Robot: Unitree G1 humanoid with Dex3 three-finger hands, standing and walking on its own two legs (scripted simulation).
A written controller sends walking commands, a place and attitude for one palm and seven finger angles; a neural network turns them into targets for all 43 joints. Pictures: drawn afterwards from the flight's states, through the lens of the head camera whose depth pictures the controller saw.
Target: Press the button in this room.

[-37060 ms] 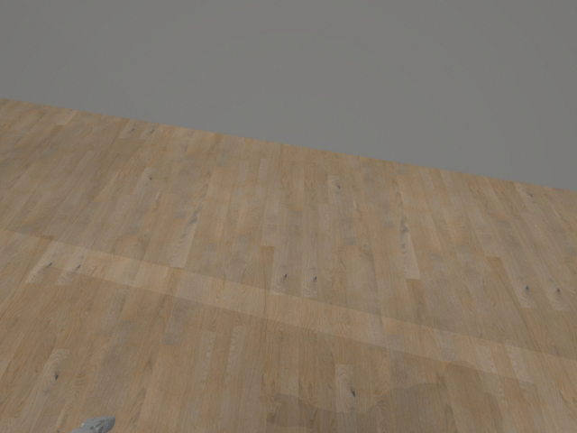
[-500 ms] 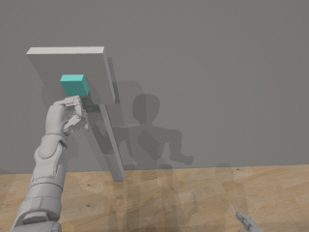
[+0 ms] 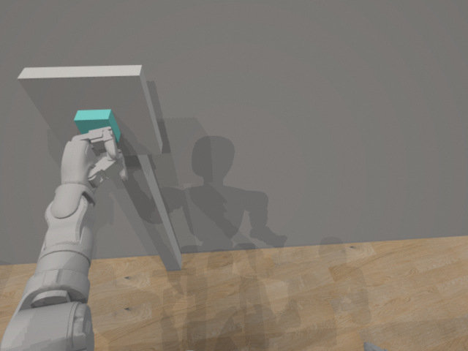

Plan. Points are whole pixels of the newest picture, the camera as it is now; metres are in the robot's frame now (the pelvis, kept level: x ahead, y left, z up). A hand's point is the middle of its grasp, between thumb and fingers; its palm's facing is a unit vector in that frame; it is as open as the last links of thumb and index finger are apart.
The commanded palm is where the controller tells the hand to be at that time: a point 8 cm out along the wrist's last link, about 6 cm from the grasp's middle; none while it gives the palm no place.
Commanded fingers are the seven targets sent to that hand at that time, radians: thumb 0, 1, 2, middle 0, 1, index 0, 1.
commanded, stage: press the button with the knuckle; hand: left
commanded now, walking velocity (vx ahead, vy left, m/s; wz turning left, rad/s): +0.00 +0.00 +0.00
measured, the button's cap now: (99, 125) +0.47 +0.24 +0.12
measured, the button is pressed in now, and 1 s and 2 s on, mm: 0 14 0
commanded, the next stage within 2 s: hold the button down briefly in 0.62 s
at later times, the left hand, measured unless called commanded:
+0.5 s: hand (117, 154) +0.43 +0.21 +0.10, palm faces +0.07 -1.00 -0.01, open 2.9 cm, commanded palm +0.42 +0.26 +0.09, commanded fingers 0.00 0.90 0.90 -1.30 -1.50 -1.30 -1.50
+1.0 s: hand (115, 152) +0.43 +0.21 +0.09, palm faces +0.04 -1.00 -0.02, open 2.8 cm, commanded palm +0.45 +0.26 +0.09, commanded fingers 0.00 0.90 0.90 -1.30 -1.50 -1.30 -1.50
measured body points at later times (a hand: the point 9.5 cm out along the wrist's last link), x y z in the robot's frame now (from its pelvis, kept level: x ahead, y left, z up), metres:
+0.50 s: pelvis -0.01 +0.00 -0.01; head +0.05 +0.01 +0.44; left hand +0.42 +0.26 +0.10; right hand +0.06 -0.26 -0.12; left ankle +0.02 +0.11 -0.71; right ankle -0.02 -0.10 -0.71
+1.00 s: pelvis -0.04 +0.00 -0.02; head +0.03 +0.02 +0.43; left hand +0.43 +0.27 +0.10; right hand -0.01 -0.27 -0.12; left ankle +0.02 +0.11 -0.71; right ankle -0.02 -0.10 -0.71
